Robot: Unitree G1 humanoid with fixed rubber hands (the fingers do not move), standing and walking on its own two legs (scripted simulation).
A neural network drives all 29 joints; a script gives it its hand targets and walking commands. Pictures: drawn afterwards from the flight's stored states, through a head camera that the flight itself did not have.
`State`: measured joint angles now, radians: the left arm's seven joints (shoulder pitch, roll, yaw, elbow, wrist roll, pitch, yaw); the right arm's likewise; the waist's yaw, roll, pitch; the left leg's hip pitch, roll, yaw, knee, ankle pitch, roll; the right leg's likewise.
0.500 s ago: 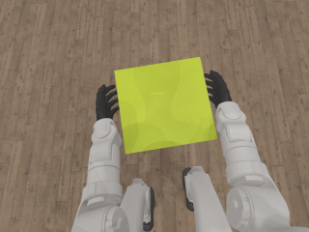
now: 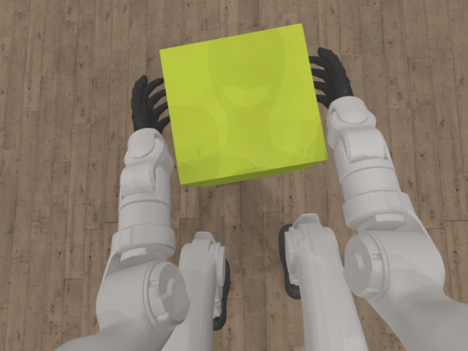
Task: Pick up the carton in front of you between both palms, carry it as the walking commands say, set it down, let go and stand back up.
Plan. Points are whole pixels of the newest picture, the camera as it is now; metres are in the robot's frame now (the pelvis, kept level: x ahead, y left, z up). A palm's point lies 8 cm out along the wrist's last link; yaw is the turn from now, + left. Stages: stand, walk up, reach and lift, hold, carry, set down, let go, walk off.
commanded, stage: set down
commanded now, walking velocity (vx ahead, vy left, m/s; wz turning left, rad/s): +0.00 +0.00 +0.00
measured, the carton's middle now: (242, 123) +0.49 -0.03 -0.17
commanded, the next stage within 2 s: none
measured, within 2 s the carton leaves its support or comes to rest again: rests again in 0.96 s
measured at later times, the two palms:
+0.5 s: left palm (177, 137) +0.50 +0.11 -0.24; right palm (315, 108) +0.52 -0.19 -0.25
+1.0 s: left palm (184, 144) +0.50 +0.11 -0.30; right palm (311, 113) +0.52 -0.19 -0.31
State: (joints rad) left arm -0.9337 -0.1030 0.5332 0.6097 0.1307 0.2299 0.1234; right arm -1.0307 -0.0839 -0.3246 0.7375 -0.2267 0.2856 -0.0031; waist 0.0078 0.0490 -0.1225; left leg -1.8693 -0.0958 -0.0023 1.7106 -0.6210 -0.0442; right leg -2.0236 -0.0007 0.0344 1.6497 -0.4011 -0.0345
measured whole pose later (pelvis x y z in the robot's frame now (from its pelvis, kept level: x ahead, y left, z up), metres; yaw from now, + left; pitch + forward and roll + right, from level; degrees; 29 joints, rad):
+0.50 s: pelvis -0.02 +0.01 -0.10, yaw +2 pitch +43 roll +6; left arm -1.21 -0.01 0.49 0.72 0.05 0.21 0.21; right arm -1.37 -0.28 -0.21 0.95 -0.12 0.25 -0.01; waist -0.01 0.06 0.15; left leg -2.15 -0.12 0.03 2.05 -0.67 -0.05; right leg -2.32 -0.01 0.06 1.97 -0.41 -0.02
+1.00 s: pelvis -0.03 +0.01 -0.14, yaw +2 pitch +38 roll +4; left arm -1.32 0.04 0.39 0.83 -0.03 0.19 0.22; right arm -1.49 -0.38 -0.15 1.10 -0.01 0.21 0.02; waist -0.02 0.06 0.32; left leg -2.19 -0.16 0.02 2.20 -0.68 -0.06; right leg -2.35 -0.04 0.04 2.11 -0.42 -0.03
